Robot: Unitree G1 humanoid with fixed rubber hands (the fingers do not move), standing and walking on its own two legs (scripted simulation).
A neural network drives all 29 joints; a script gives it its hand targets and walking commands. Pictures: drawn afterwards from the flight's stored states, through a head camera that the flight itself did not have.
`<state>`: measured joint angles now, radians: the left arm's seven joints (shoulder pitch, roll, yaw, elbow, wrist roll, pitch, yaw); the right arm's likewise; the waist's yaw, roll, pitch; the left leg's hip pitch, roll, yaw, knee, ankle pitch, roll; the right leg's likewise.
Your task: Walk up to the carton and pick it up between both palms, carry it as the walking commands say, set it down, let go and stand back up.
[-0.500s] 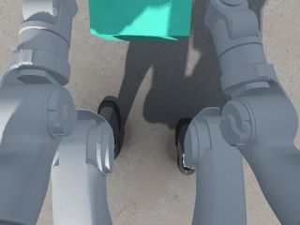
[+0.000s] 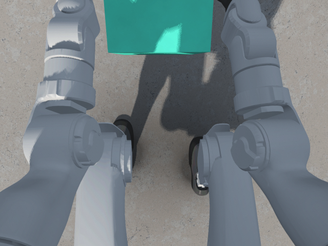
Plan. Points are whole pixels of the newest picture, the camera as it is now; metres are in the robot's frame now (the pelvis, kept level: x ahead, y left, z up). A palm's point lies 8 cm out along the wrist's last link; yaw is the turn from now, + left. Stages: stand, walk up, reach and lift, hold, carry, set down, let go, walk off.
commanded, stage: reach and lift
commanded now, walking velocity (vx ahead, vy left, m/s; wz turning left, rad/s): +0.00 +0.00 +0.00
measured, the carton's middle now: (158, 10) +0.55 +0.05 -0.21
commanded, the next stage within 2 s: none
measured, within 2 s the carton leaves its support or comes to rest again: neither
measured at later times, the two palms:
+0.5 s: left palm out of the picture +0.52 +0.18 -0.05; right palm out of the picture +0.53 -0.08 -0.05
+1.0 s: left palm out of the picture +0.50 +0.17 +0.02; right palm out of the picture +0.51 -0.08 +0.03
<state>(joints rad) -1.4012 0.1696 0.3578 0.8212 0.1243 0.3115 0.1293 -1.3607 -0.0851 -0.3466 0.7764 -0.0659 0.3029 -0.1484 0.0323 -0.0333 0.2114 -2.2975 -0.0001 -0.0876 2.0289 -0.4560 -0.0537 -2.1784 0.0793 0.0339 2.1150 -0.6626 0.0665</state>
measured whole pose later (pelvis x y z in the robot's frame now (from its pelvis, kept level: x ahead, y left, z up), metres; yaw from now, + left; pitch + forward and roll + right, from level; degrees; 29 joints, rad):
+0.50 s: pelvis -0.01 +0.01 +0.04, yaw +0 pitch +45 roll -4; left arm -1.28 0.04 0.47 0.73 0.25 0.37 0.14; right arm -1.25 0.02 -0.48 0.70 -0.20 0.36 -0.13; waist 0.02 -0.03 0.00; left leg -2.25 -0.02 -0.09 1.86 -0.40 -0.04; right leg -2.13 0.07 0.04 1.94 -0.59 0.07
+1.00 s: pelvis +0.00 +0.01 +0.09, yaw +0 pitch +45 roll -3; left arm -1.16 -0.04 0.50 0.71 0.31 0.39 0.19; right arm -1.12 0.09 -0.49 0.68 -0.26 0.38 -0.17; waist 0.02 -0.02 -0.14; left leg -2.10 -0.01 -0.08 1.72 -0.40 -0.04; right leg -1.99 0.06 0.04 1.79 -0.58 0.07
